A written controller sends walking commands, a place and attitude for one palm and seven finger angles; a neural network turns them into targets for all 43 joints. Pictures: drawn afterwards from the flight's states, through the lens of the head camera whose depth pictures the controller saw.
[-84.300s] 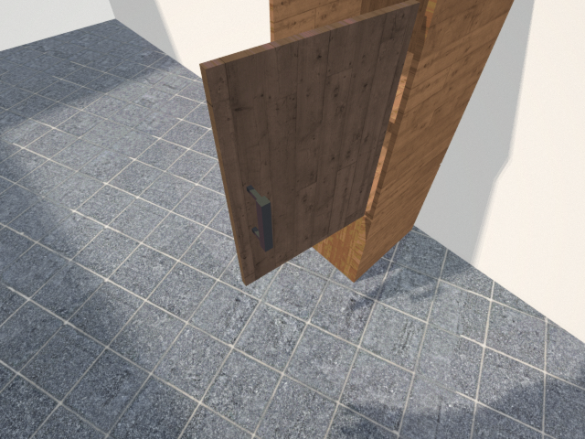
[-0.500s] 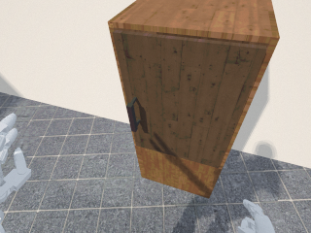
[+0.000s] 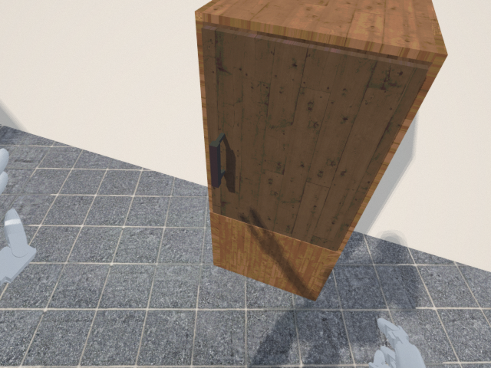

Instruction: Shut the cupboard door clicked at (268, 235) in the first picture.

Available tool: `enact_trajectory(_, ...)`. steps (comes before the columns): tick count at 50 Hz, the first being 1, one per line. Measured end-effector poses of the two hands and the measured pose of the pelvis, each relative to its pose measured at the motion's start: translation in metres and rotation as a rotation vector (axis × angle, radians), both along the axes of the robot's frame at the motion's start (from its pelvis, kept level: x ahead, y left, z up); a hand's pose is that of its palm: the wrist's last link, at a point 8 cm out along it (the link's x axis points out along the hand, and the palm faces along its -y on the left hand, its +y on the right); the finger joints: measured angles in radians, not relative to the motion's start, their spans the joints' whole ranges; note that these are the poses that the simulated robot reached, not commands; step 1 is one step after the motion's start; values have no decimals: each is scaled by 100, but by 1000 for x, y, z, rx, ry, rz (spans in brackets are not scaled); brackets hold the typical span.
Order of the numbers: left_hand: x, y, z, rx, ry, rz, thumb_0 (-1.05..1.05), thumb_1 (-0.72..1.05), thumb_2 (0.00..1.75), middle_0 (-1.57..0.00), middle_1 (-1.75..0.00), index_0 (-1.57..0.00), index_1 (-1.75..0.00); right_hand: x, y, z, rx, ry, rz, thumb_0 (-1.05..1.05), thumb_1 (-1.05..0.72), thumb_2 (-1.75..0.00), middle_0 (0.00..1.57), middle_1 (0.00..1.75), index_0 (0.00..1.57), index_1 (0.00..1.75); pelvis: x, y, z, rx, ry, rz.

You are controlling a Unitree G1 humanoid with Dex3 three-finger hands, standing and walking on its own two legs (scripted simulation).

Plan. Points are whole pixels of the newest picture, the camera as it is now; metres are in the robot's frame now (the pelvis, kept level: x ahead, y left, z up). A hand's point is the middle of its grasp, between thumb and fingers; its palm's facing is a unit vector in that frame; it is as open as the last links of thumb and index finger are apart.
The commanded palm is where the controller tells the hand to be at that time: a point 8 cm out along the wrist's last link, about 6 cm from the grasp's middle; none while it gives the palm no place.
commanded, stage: step back with the hand held close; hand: left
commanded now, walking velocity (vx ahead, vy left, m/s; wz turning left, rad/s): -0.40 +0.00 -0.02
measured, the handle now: (218, 160) +0.62 +0.10 -0.06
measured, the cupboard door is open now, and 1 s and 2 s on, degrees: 0 0 0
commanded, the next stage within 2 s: stop stepping back and stand still in 0.78 s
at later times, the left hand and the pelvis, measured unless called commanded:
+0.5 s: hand out of the picture +0.15 +0.27 +0.18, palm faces +0.44 -0.75 -0.49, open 7.4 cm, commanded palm +0.08 +0.31 +0.19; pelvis -0.05 +0.00 -0.01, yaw +2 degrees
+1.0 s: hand out of the picture +0.01 +0.19 +0.21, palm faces +0.25 -0.73 -0.64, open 7.4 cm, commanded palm -0.02 +0.24 +0.19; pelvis -0.18 -0.05 -0.01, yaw -6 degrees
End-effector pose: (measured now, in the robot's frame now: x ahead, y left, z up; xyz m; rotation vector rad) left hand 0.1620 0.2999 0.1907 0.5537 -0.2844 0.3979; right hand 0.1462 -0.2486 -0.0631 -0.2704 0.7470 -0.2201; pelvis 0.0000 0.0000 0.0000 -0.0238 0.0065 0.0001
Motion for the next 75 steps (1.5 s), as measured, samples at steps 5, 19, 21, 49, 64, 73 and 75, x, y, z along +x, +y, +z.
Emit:
enact_trajectory(5, -11, 2, 5, 29, -32, 7, 2, 89, 90, -22, -30, -21, -31, -8, 4, -5, 21, 3, 13, 1, -90, -89, 20, 30, 21, 30, -11, -1, -3, 0, -3, -9)
enact_trajectory(19, -36, -10, -3, 33, -49, -48, 2, 89, 90, -22, -31, -21, -31, -40, -8, -9, -4, 35, 10, 1, -90, -89, 20, 30, 21, 30, -41, -5, -9, -1, 13, 22)
enact_trajectory(21, -43, -7, 0, 48, -64, -55, 2, 89, 90, -22, -31, -21, -31, -46, -7, -8, -15, 41, 7, 1, -90, -89, 20, 30, 21, 30, -45, -2, -9, -6, 14, 27)
enact_trajectory(49, -170, -79, 39, 270, -83, -353, 2, 88, 90, -22, -31, -22, -31, -179, -27, -4, 67, -28, -24, 1, -90, -89, 20, 30, 21, 30, -185, -45, -10, -29, 28, -82)
enact_trajectory(64, -177, -22, -51, -255, -25, -64, 2, 90, 90, -20, -30, -20, -30, -269, -34, -9, -44, 21, -139, 2, -91, -89, 20, 30, 20, 30, -213, -5, -12, 22, -67, -74)
enact_trajectory(73, -235, -16, 53, 162, -102, -219, 2, 89, 90, -22, -31, -21, -31, -276, 29, 12, 74, -72, -47, 1, -90, -89, 20, 30, 21, 30, -254, 4, 10, -21, 6, -85)
enact_trajectory(75, -251, -5, 55, 185, -66, -157, 2, 89, 90, -22, -30, -21, -31, -277, 34, 4, 101, -71, -39, 1, -90, -89, 20, 30, 21, 30, -261, 10, 8, -14, 5, -96)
